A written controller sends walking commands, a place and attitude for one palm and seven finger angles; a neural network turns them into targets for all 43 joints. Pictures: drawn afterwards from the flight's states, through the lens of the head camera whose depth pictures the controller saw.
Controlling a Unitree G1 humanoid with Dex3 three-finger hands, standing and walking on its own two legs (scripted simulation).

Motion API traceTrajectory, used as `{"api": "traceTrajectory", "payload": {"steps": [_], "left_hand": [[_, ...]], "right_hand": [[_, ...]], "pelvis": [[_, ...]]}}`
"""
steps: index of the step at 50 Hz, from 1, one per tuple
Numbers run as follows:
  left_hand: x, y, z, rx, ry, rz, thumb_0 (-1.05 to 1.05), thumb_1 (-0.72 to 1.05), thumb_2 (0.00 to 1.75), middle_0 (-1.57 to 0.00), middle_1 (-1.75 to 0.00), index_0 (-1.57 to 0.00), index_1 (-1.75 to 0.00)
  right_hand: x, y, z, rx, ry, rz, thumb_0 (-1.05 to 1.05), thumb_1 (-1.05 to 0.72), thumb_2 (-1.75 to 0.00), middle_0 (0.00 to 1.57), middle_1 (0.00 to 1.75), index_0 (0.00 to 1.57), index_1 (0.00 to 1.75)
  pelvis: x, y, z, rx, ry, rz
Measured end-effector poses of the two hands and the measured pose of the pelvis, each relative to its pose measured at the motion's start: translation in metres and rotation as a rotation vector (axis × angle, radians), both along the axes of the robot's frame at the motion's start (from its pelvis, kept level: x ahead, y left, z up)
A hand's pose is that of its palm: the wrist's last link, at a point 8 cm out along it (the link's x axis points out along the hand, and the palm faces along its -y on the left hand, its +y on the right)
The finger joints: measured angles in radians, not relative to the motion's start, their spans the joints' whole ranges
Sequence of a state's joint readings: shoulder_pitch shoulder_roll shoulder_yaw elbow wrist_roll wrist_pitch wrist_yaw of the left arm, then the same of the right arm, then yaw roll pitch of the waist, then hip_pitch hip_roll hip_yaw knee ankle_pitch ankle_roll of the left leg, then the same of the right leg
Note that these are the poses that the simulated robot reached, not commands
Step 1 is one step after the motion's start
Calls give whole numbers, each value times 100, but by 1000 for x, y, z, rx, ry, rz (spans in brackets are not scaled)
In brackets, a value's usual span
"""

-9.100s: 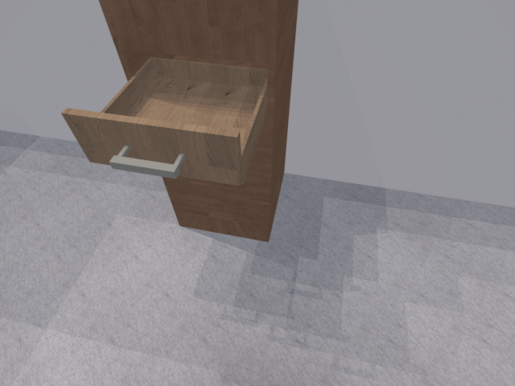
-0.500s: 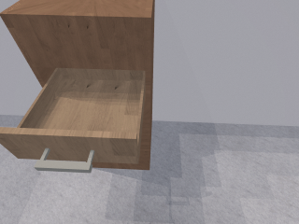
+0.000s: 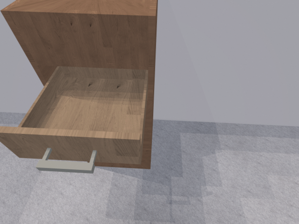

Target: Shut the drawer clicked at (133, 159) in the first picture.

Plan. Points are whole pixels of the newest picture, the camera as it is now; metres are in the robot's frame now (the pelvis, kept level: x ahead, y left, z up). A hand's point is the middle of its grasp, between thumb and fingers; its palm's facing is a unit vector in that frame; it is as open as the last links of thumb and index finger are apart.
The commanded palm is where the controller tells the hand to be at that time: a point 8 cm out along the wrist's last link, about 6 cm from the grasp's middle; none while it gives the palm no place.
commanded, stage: look again from close up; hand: left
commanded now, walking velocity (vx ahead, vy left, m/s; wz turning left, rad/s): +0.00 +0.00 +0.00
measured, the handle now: (68, 159) +0.28 +0.24 +0.01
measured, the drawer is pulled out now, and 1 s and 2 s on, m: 0.29 0.28 0.28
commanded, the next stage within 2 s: raise the hand and make a fist in 0.14 s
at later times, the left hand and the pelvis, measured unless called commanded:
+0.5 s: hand (83, 205) +0.17 +0.18 -0.02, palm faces +0.21 -0.97 -0.09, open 6.9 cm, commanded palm +0.08 +0.22 -0.04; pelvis -0.03 +0.00 -0.02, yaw +2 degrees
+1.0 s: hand out of the picture +0.12 +0.17 +0.01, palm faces -0.04 -1.00 -0.03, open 4.2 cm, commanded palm +0.08 +0.24 +0.02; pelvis -0.09 -0.01 -0.05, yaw +3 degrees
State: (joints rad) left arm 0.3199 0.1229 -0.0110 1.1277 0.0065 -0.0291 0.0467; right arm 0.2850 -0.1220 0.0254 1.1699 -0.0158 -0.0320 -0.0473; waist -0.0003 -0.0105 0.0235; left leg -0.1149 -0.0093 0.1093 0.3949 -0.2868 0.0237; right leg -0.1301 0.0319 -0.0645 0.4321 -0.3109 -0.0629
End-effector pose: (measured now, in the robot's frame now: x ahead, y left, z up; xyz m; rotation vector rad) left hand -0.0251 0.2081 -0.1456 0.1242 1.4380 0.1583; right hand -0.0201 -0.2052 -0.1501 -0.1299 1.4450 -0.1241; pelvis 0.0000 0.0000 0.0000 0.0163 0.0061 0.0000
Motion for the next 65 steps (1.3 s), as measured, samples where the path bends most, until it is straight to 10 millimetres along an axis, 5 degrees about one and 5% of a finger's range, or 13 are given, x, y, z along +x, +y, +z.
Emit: {"api": "traceTrajectory", "payload": {"steps": [14,19,22,24,29,33,36,40,45,53,58,65], "left_hand": [[7,4,4,24,-35,27,1,92,90,-21,-30,-21,-30],[95,39,83,169,-583,46,6,98,90,-23,-33,-23,-32],[153,30,137,150,-947,-21,5,96,90,-26,-36,-26,-36],[167,21,147,91,-1079,-11,3,95,90,-29,-39,-26,-38],[123,-3,115,-119,-1177,-23,1,93,90,-37,-49,-30,-46],[84,-3,126,-90,-1318,-99,1,91,90,-45,-57,-41,-55],[73,11,142,6,-1462,-117,1,90,90,-52,-64,-49,-62],[84,21,153,12,-1555,-135,1,90,90,-60,-72,-58,-71],[113,10,151,-133,-1428,-236,1,90,90,-69,-83,-69,-83],[127,25,174,-65,-1384,-142,1,89,90,-85,-100,-85,-100],[114,38,185,-6,-1381,-151,1,90,90,-95,-111,-95,-111],[103,35,192,-53,-1386,-171,1,90,90,-109,-126,-109,-126]], "right_hand": [[3,-4,1,-10,-25,-4,1,-92,-90,20,30,20,30],[44,-31,10,-75,-358,7,2,-93,-90,20,30,20,30],[82,-45,19,-102,-553,45,2,-93,-90,20,30,20,30],[108,-52,31,-118,-680,58,2,-92,-90,20,30,20,30],[158,-58,70,-150,-906,156,1,-92,-90,20,30,20,30],[184,-49,82,-151,-1017,257,1,-91,-90,20,30,20,30],[191,-33,75,-111,-1056,290,1,-91,-90,20,30,20,30],[181,-7,53,-27,-1034,302,1,-91,-90,20,30,20,30],[140,13,34,41,-928,247,1,-91,-90,20,30,20,30],[88,-4,28,-16,-793,121,1,-90,-90,21,30,21,30],[91,-20,33,-72,-779,134,1,-90,-90,21,30,20,30],[132,-17,54,-100,-894,186,1,-91,-90,20,30,20,30]], "pelvis": [[-1,0,-1,-8,7,1],[-10,4,-6,5,19,28],[-21,5,-11,2,47,49],[-29,4,-16,4,77,44],[-49,-6,-35,11,128,25],[-63,-9,-50,-5,134,44],[-76,-12,-63,-21,138,65],[-91,-14,-72,-39,133,82],[-94,-12,-65,-45,116,83],[-79,-1,-47,-32,97,49],[-71,7,-44,-32,100,50],[-62,17,-41,-42,94,62]]}}
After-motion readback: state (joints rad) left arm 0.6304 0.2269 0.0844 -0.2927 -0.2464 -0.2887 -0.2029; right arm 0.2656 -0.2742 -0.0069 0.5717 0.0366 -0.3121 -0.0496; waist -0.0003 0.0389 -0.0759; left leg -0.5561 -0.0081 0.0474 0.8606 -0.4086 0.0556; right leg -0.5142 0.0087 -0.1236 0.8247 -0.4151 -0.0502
